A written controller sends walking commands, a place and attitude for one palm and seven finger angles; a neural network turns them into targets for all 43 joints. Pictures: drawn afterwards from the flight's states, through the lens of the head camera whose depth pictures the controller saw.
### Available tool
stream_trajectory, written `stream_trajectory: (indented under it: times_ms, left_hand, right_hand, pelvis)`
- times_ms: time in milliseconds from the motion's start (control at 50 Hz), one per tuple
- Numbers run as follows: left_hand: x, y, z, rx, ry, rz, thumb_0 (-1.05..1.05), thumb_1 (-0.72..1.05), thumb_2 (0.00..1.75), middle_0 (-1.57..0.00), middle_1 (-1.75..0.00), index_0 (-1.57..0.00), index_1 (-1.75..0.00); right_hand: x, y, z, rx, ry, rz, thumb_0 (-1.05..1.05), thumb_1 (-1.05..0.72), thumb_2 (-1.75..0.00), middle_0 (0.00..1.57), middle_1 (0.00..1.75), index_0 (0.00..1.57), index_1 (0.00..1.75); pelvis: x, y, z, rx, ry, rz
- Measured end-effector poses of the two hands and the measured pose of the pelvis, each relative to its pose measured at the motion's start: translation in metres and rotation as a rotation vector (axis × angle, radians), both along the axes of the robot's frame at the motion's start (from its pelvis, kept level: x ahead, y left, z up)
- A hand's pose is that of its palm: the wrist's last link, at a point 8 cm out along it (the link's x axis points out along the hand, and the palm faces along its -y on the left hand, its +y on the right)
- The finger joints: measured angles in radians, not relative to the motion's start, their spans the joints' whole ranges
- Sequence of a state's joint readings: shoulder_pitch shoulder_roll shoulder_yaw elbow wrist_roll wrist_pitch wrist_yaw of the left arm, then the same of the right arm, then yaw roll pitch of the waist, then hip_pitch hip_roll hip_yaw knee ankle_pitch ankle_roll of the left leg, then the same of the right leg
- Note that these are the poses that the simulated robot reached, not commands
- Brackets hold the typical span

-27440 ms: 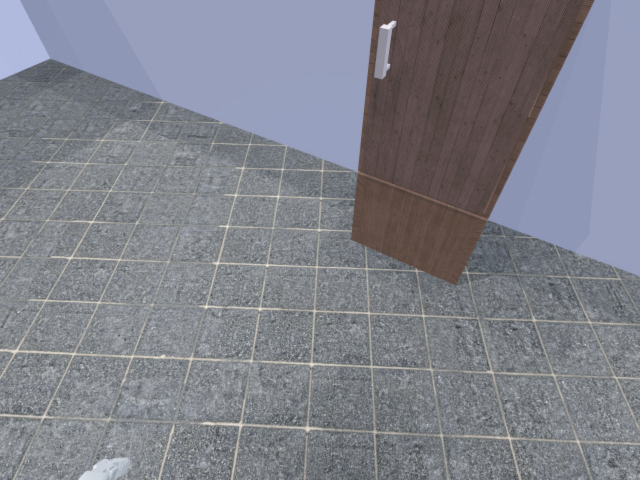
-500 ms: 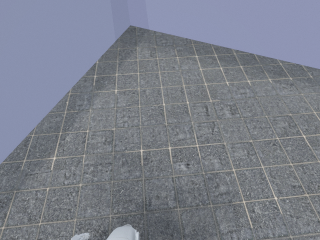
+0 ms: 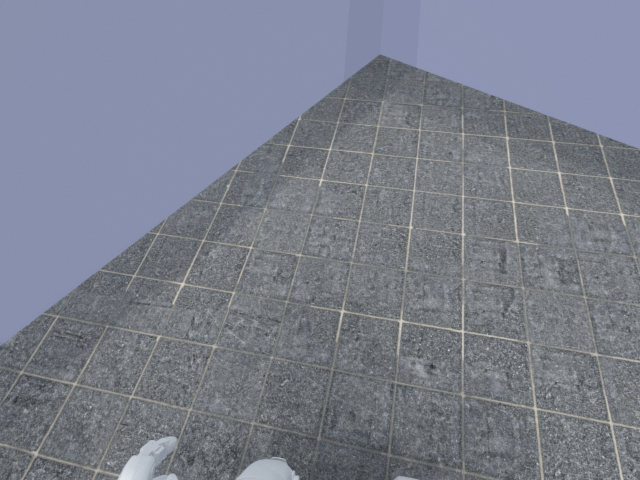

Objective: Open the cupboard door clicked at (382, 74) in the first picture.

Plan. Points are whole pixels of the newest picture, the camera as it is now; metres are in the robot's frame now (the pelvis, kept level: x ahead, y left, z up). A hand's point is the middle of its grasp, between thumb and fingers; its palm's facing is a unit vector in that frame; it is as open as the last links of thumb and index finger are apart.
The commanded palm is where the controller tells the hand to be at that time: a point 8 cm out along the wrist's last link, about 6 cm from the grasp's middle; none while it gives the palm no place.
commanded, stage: turn to face it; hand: left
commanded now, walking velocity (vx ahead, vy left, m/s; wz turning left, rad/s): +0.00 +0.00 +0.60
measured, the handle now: out of the picture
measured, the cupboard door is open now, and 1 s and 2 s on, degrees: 43 43 43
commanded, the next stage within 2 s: none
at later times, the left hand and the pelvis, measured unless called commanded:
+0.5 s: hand out of the picture -0.01 +0.24 -0.17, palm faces +0.34 -0.91 -0.25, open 7.4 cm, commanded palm none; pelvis +0.01 +0.01 +0.01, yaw +18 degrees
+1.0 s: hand out of the picture +0.01 +0.17 -0.14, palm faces +0.55 -0.80 -0.24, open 7.4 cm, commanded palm none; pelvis +0.04 -0.03 +0.01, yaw +36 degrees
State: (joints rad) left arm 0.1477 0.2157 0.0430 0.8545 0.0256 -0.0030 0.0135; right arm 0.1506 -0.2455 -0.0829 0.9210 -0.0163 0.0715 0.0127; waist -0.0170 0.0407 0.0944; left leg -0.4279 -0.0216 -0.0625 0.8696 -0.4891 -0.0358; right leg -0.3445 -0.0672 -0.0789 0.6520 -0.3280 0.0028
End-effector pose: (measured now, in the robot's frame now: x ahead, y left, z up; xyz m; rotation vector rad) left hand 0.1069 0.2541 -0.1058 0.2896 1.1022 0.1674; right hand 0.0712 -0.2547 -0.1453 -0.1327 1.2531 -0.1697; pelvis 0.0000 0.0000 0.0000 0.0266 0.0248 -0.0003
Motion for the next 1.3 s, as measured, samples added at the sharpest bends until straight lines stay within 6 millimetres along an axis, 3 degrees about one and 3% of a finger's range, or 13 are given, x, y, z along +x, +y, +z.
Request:
stream_trajectory:
  times_ms: [180, 280, 360, 420, 540, 640, 780, 900, 1020, 1160, 1220, 1300]
  left_hand:
    - [-0.052, -0.028, -0.001, -0.064, 0.076, 0.154, 0.00, 0.91, 0.90, -0.20, -0.30, -0.21, -0.30]
    - [-0.089, -0.017, -0.014, -0.089, 0.110, 0.262, 0.00, 0.91, 0.90, -0.20, -0.30, -0.21, -0.30]
    - [-0.122, 0.002, -0.036, -0.113, 0.153, 0.344, 0.00, 0.91, 0.90, -0.20, -0.30, -0.21, -0.30]
    - [-0.137, 0.015, -0.041, -0.106, 0.197, 0.386, 0.00, 0.91, 0.90, -0.20, -0.30, -0.21, -0.30]
    - [-0.129, 0.029, -0.024, -0.095, 0.143, 0.433, 0.01, 0.91, 0.90, -0.20, -0.30, -0.20, -0.30]
    - [-0.111, 0.028, -0.012, -0.079, 0.078, 0.451, 0.00, 0.91, 0.90, -0.20, -0.30, -0.20, -0.30]
    - [-0.087, 0.005, -0.005, -0.036, -0.006, 0.477, 0.00, 0.91, 0.90, -0.20, -0.30, -0.20, -0.30]
    - [-0.104, -0.027, 0.001, -0.047, 0.020, 0.542, 0.00, 0.90, 0.90, -0.20, -0.30, -0.20, -0.30]
    - [-0.137, -0.048, -0.007, -0.099, 0.059, 0.654, 0.00, 0.91, 0.90, -0.20, -0.30, -0.21, -0.30]
    - [-0.204, -0.044, -0.037, -0.144, 0.120, 0.802, 0.00, 0.91, 0.90, -0.20, -0.30, -0.21, -0.30]
    - [-0.226, -0.037, -0.042, -0.146, 0.167, 0.851, 0.00, 0.91, 0.90, -0.20, -0.30, -0.21, -0.30]
    - [-0.232, -0.024, -0.031, -0.131, 0.148, 0.895, 0.01, 0.91, 0.90, -0.20, -0.30, -0.20, -0.30]
  right_hand:
    - [0.042, -0.003, 0.018, 0.004, 0.022, 0.125, 0.01, -0.91, -0.90, 0.20, 0.30, 0.20, 0.30]
    - [0.078, 0.018, 0.024, -0.017, -0.004, 0.242, 0.01, -0.91, -0.90, 0.20, 0.30, 0.20, 0.30]
    - [0.110, 0.043, 0.024, -0.046, -0.081, 0.330, 0.01, -0.91, -0.90, 0.20, 0.30, 0.20, 0.30]
    - [0.119, 0.056, 0.030, -0.062, -0.117, 0.370, 0.01, -0.91, -0.90, 0.20, 0.30, 0.20, 0.30]
    - [0.112, 0.062, 0.040, -0.078, -0.074, 0.410, 0.01, -0.91, -0.90, 0.20, 0.30, 0.20, 0.30]
    - [0.104, 0.054, 0.036, -0.070, -0.015, 0.428, 0.01, -0.91, -0.90, 0.20, 0.30, 0.20, 0.30]
    - [0.111, 0.028, 0.011, -0.043, 0.060, 0.447, 0.01, -0.90, -0.90, 0.20, 0.30, 0.21, 0.30]
    - [0.139, 0.025, 0.009, -0.035, 0.076, 0.506, 0.01, -0.91, -0.90, 0.20, 0.30, 0.20, 0.30]
    - [0.173, 0.054, 0.020, -0.034, 0.050, 0.619, 0.01, -0.91, -0.90, 0.20, 0.30, 0.20, 0.30]
    - [0.217, 0.125, 0.024, -0.049, -0.080, 0.794, 0.01, -0.91, -0.90, 0.20, 0.30, 0.20, 0.30]
    - [0.224, 0.148, 0.030, -0.050, -0.140, 0.841, 0.01, -0.91, -0.90, 0.20, 0.30, 0.20, 0.30]
    - [0.222, 0.160, 0.040, -0.062, -0.143, 0.880, 0.01, -0.91, -0.90, 0.20, 0.30, 0.20, 0.30]
  pelvis:
    - [0.009, -0.014, 0.016, 0.019, -0.002, 0.132]
    - [0.010, -0.008, 0.012, 0.005, -0.003, 0.207]
    - [0.010, 0.006, -0.002, -0.018, -0.002, 0.262]
    - [0.008, 0.011, -0.003, -0.019, -0.008, 0.284]
    - [0.010, 0.014, 0.011, -0.040, -0.001, 0.337]
    - [0.016, 0.007, 0.016, -0.048, 0.006, 0.390]
    - [0.032, -0.019, 0.004, -0.024, 0.023, 0.476]
    - [0.037, -0.028, 0.010, -0.008, -0.002, 0.555]
    - [0.043, -0.027, 0.014, 0.009, -0.007, 0.645]
    - [0.035, -0.005, -0.003, -0.015, -0.009, 0.739]
    - [0.031, 0.000, -0.005, -0.015, -0.013, 0.763]
    - [0.030, 0.006, 0.005, -0.032, -0.015, 0.799]
